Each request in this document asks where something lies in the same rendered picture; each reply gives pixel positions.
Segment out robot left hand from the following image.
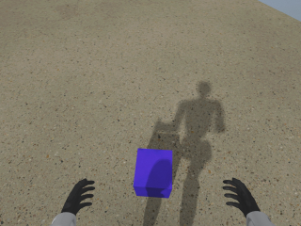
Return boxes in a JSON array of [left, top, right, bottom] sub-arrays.
[[61, 178, 95, 215]]

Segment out robot right hand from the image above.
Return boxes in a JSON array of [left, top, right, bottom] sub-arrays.
[[222, 177, 261, 218]]

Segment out right robot forearm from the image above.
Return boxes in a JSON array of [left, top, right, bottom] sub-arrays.
[[246, 211, 276, 226]]

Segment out carton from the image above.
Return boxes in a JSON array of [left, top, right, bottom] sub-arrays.
[[133, 148, 173, 199]]

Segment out left robot forearm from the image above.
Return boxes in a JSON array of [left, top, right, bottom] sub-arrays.
[[50, 212, 76, 226]]

